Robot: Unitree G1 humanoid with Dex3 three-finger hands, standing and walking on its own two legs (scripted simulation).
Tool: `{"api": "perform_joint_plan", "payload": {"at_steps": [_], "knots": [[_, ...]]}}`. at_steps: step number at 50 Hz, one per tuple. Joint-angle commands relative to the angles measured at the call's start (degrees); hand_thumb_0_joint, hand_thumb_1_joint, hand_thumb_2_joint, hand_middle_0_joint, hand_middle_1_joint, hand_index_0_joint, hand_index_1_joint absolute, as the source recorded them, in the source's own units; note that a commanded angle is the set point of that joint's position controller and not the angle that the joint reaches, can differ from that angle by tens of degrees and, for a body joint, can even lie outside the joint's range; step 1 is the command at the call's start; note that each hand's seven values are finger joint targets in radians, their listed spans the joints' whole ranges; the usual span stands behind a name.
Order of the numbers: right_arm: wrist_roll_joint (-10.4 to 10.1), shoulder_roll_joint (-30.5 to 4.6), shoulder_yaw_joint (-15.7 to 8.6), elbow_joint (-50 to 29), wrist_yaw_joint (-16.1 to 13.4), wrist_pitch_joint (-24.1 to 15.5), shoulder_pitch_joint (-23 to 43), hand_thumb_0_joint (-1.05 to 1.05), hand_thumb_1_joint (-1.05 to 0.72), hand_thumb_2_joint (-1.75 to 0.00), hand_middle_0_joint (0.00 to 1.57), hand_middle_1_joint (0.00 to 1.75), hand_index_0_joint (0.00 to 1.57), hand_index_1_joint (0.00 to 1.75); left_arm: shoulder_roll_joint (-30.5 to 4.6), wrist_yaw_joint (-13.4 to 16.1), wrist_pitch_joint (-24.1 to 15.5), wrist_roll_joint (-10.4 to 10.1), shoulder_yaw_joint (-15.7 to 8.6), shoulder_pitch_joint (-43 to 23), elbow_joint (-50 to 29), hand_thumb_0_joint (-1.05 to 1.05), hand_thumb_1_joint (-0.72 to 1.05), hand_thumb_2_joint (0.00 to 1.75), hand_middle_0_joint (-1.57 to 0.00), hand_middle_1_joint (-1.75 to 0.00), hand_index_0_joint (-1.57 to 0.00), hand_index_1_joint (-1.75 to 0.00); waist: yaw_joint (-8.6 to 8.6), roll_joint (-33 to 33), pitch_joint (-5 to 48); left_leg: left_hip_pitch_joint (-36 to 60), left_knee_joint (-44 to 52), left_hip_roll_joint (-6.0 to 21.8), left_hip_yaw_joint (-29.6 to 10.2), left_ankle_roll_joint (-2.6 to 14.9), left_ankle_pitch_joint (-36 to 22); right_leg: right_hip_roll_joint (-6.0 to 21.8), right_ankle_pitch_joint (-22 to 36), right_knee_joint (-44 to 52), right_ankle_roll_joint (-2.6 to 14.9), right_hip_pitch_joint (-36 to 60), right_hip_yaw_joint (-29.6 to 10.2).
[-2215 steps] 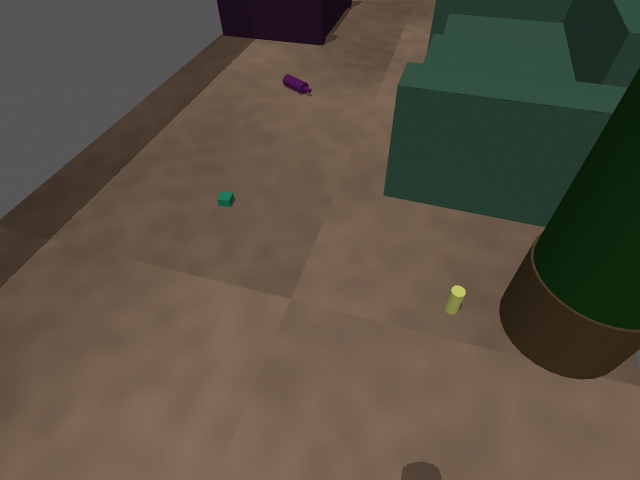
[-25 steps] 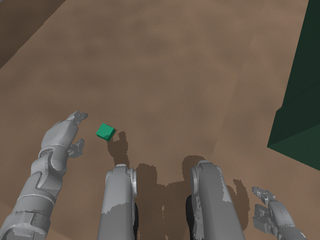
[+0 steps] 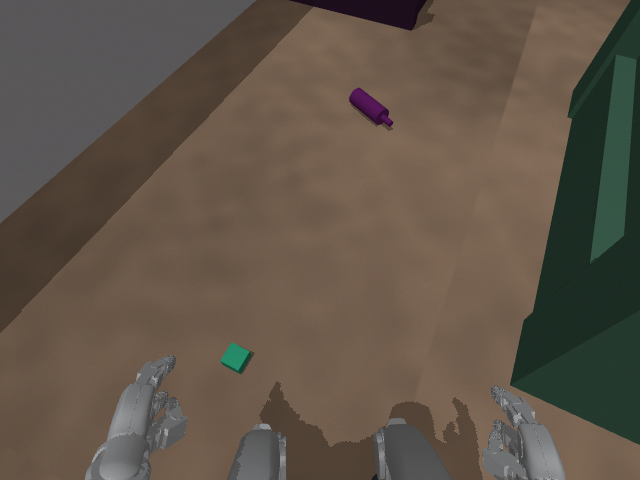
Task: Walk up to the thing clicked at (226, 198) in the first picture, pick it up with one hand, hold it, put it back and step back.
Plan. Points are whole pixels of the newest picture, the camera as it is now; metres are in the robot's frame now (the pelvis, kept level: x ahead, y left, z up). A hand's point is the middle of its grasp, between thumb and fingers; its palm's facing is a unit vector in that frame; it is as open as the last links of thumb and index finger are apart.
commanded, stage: home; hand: left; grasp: from above
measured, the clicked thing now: (236, 358) +0.47 +0.23 -0.62
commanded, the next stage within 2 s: none
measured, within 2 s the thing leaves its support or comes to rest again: neither
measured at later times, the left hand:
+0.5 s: hand (148, 446) +0.19 +0.19 +0.03, palm faces +0.09 -0.97 -0.20, open 7.4 cm
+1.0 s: hand (152, 435) +0.20 +0.18 +0.03, palm faces +0.07 -0.98 -0.21, open 7.4 cm
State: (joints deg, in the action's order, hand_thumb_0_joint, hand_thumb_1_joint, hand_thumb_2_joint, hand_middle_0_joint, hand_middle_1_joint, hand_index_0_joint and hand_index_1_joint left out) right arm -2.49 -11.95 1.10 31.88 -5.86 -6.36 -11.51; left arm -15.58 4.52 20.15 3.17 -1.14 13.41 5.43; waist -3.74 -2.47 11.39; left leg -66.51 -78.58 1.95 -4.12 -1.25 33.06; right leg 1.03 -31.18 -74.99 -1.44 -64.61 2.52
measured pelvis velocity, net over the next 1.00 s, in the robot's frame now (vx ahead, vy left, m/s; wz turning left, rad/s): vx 0.04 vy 0.00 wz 0.02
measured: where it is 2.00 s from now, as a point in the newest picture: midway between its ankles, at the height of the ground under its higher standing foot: outside the picture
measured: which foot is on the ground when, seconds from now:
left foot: down 0.00-1.00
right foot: down 0.00-1.00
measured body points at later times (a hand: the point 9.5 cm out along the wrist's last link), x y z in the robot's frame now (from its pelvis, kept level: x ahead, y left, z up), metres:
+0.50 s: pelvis +0.04 +0.00 +0.08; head +0.05 +0.00 +0.53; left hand +0.18 +0.24 +0.04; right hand +0.21 -0.24 +0.02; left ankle +0.04 +0.13 -0.61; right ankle +0.04 -0.14 -0.61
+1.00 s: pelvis +0.04 +0.00 +0.07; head +0.06 +0.00 +0.52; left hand +0.19 +0.24 +0.04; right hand +0.20 -0.24 +0.01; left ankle +0.04 +0.13 -0.61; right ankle +0.04 -0.14 -0.61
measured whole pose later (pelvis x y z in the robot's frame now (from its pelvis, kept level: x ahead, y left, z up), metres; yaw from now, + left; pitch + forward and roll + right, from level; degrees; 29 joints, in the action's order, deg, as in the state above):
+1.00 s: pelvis +0.04 +0.00 +0.07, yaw +1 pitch +10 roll -3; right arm -0.3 -12.5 1.3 31.5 -10.4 -13.5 -17.2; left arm -12.4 1.3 26.2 -2.8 -1.9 28.6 -7.0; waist -2.2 -2.8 9.3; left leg -38.9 -57.8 2.1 -3.4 -1.0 29.0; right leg 1.0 -26.9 -53.7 -1.5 -36.7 2.8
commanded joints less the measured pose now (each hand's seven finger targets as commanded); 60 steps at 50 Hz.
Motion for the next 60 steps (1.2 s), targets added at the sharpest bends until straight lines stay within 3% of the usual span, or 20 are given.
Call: {"api": "perform_joint_plan", "payload": {"at_steps": [1, 5, 9, 13, 17, 21, 31, 36, 41, 49, 52, 60], "knots": [[0.1, -7.6, -2.5, -8.2, -2.5, -4.0, -1.5, 0.0, -0.9, -0.9, 0.2, 0.3, 0.2, 0.3, -4.7, 0.9, 0.3, -3.6, -4.6, 1.9, -13.8, 0.0, 0.9, 0.9, -0.2, -0.3, -0.2, -0.3, -0.27, -3.0, 14.2, 21.5, 19.1, -1.4, -0.4, 1.55, -14.1, -1.8, 12.9, 16.6, 2.02, 17.7, 0.0], [0.4, -7.1, -2.0, -9.2, -3.8, -5.5, -2.7, 0.0, -0.9, -0.9, 0.2, 0.3, 0.2, 0.3, -3.6, 0.5, 2.3, -6.3, -5.4, 7.2, -18.0, 0.0, 0.9, 0.9, -0.2, -0.3, -0.2, -0.3, 0.52, -2.3, 10.7, 26.0, 23.8, -1.8, 0.8, 1.67, -16.0, -2.0, 15.0, 22.9, 1.76, 24.9, 0.4], [0.7, -6.7, -1.9, -9.9, -4.9, -6.6, -3.0, 0.0, -0.9, -0.9, 0.2, 0.3, 0.2, 0.3, -2.7, 0.0, 3.8, -7.2, -5.1, 12.6, -20.9, 0.0, 0.9, 0.9, -0.2, -0.3, -0.2, -0.3, 0.75, -1.3, 6.9, 29.0, 26.9, -2.0, 1.3, 1.71, -18.6, -2.3, 17.1, 26.9, 1.64, 28.6, 1.1], [1.4, -6.9, -2.2, -10.4, -5.4, -7.6, -2.9, 0.0, -0.9, -0.9, 0.2, 0.3, 0.2, 0.3, -2.3, -1.2, 4.1, -6.5, -4.2, 14.6, -22.9, 0.0, 0.9, 0.9, -0.2, -0.3, -0.2, -0.3, 0.42, -1.0, 4.0, 30.9, 29.0, -2.0, 1.5, 1.84, -19.5, -2.5, 17.5, 28.6, 1.61, 29.7, 1.7], [1.8, -7.2, -2.4, -11.2, -5.4, -8.7, -1.9, 0.0, -0.9, -0.9, 0.2, 0.3, 0.2, 0.3, -2.2, -2.4, 4.2, -6.4, -4.1, 15.0, -23.0, 0.0, 0.9, 0.9, -0.2, -0.3, -0.2, -0.3, 0.77, 1.6, 0.0, 30.2, 30.7, -2.3, 1.9, 2.22, -15.6, -2.4, 13.8, 30.7, 1.12, 29.7, 2.1], [2.0, -7.7, -2.8, -10.9, -5.3, -9.7, -1.8, 0.0, -0.9, -0.9, 0.2, 0.3, 0.2, 0.3, -2.5, -3.2, 4.0, -6.1, -4.1, 13.4, -22.4, 0.0, 0.9, 0.9, -0.2, -0.3, -0.2, -0.3, 0.21, 1.3, -0.4, 31.2, 31.0, -2.3, 2.0, 2.18, -15.5, -2.2, 13.6, 30.5, 1.1, 29.2, 2.0], [2.3, -7.7, -2.5, -10.4, -5.1, -10.7, -0.7, 0.0, -0.9, -0.9, 0.2, 0.3, 0.2, 0.3, -3.2, -3.1, 3.0, -5.5, -4.3, 13.0, -23.4, 0.0, 0.9, 0.9, -0.2, -0.3, -0.2, -0.3, 1.36, -1.2, 1.6, 32.7, 31.1, -2.4, 1.7, 1.77, -16.0, -2.1, 14.3, 29.7, 1.2, 30.5, 1.8], [2.3, -7.8, -2.5, -10.0, -5.2, -10.5, -1.2, 0.0, -0.9, -0.9, 0.2, 0.3, 0.2, 0.3, -3.0, -2.9, 3.1, -5.6, -3.8, 14.4, -23.5, 0.0, 0.9, 0.9, -0.2, -0.3, -0.2, -0.3, 1.18, -0.3, 3.8, 33.6, 30.0, -2.2, 1.7, 1.73, -20.4, -2.1, 18.2, 28.9, 1.34, 31.6, 1.6], [2.2, -7.8, -2.5, -9.8, -5.2, -10.4, -1.1, 0.0, -0.9, -0.9, 0.2, 0.3, 0.2, 0.3, -3.1, -2.9, 3.3, -5.7, -4.1, 14.3, -22.9, 0.0, 0.9, 0.9, -0.2, -0.3, -0.2, -0.3, 1.4, -0.1, 3.4, 33.4, 30.3, -2.0, 1.5, 1.66, -20.4, -2.3, 18.0, 28.9, 1.35, 31.5, 1.8], [2.1, -8.0, -2.7, -10.1, -5.3, -10.4, -1.3, 0.0, -0.9, -0.9, 0.2, 0.3, 0.2, 0.3, -3.4, -2.9, 3.6, -5.6, -4.3, 14.5, -23.3, 0.0, 0.9, 0.9, -0.2, -0.3, -0.2, -0.3, 1.99, -0.2, 2.2, 32.9, 30.4, -1.9, 1.6, 1.54, -19.8, -2.2, 17.1, 28.8, 1.35, 31.1, 1.9], [2.2, -7.8, -2.7, -9.9, -5.3, -10.5, -1.3, 0.0, -0.9, -0.9, 0.2, 0.3, 0.2, 0.3, -3.2, -2.9, 3.4, -5.9, -4.3, 13.4, -23.3, 0.0, 0.9, 0.9, -0.2, -0.3, -0.2, -0.3, 1.23, 0.5, 2.7, 32.8, 29.7, -2.1, 1.9, 1.85, -19.5, -2.1, 17.6, 29.2, 1.0, 31.5, 1.6], [2.1, -7.9, -2.7, -10.0, -5.1, -10.4, -0.9, 0.0, -0.9, -0.9, 0.2, 0.3, 0.2, 0.3, -3.0, -3.2, 3.4, -5.8, -3.8, 13.8, -23.4, 0.0, 0.9, 0.9, -0.2, -0.3, -0.2, -0.3, 1.7, -0.7, 1.1, 31.8, 31.4, -1.7, 1.1, 1.47, -15.4, -2.3, 13.4, 29.1, 1.28, 29.9, 1.9]]}}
